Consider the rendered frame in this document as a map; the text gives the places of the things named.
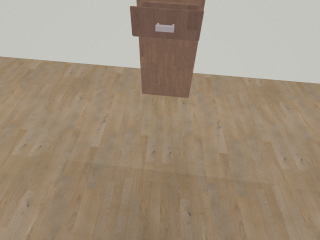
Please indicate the drawer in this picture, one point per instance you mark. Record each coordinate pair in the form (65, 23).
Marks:
(187, 20)

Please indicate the handle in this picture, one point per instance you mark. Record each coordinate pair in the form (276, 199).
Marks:
(164, 28)

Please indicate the cabinet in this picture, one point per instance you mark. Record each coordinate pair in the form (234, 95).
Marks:
(167, 65)

